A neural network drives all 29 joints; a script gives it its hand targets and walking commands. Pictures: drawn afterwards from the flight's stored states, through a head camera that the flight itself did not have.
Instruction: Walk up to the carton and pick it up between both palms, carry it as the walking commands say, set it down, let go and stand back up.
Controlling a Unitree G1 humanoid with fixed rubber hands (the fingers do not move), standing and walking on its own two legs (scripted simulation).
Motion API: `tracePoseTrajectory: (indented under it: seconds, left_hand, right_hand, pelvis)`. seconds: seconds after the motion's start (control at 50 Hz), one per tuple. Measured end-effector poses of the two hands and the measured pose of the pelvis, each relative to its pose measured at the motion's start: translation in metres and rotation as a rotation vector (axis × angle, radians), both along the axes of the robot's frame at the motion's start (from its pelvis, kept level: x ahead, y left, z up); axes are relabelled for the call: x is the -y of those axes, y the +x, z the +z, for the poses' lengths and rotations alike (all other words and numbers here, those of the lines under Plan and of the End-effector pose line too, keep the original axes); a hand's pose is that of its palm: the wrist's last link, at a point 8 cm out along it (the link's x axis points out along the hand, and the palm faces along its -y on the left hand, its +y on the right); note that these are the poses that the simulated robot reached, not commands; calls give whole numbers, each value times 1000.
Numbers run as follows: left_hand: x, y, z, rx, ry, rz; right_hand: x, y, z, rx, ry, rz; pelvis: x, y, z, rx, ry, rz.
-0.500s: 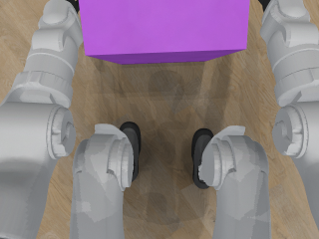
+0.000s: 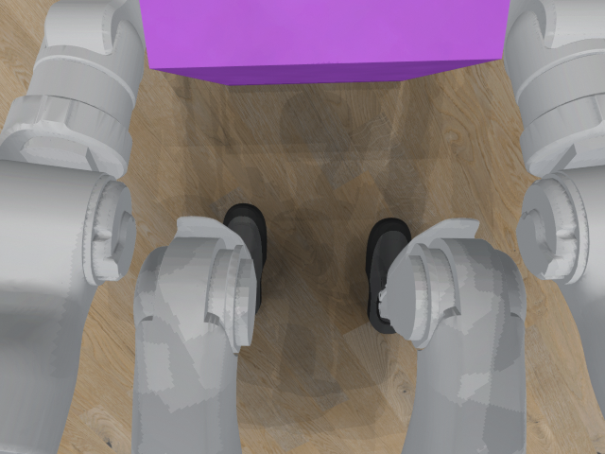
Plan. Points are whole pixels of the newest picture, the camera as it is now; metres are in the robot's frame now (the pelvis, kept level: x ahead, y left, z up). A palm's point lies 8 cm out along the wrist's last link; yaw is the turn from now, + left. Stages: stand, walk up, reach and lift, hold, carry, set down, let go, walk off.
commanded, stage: reach and lift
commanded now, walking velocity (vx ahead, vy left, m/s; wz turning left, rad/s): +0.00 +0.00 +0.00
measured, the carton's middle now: out of the picture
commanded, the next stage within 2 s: none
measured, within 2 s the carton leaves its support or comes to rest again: leaves its support in 0.58 s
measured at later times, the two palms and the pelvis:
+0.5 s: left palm out of the picture +0.55 +0.19 -0.19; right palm out of the picture +0.57 -0.15 -0.19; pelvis +0.00 +0.00 -0.02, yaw +0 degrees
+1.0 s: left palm out of the picture +0.56 +0.19 -0.13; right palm out of the picture +0.57 -0.15 -0.12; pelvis +0.00 +0.00 +0.02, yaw -1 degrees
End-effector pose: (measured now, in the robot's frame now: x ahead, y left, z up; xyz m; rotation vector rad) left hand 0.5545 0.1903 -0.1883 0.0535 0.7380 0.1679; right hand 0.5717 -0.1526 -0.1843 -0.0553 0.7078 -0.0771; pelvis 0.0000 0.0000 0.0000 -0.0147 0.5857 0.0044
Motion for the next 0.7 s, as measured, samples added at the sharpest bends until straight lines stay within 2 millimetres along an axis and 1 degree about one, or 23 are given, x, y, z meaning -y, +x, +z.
tracePoseTrajectory:
  seconds: [0.16, 0.28, 0.52, 0.6, 0.7]
  left_hand:
    - [0, 4, 1, -15, -2, -14]
    - [1, 4, 2, -27, -5, -16]
    - [4, -1, 1, -19, -24, 2]
    - [7, 0, 7, -31, -20, -13]
    - [11, 3, 22, -15, -34, -18]
  right_hand:
    - [0, 2, 1, -14, 8, -9]
    - [0, 1, 0, -21, 42, -9]
    - [2, -5, 0, -11, 34, -19]
    - [5, -6, 9, -22, 11, -14]
    - [9, -2, 32, -6, 1, -21]
  pelvis:
    - [0, -2, -10, 16, 0, 1]
    - [0, 0, -17, 10, 5, -6]
    - [3, 0, -15, 35, 12, -11]
    - [3, -1, -11, 43, 7, -10]
    - [2, -3, -5, 58, 1, -12]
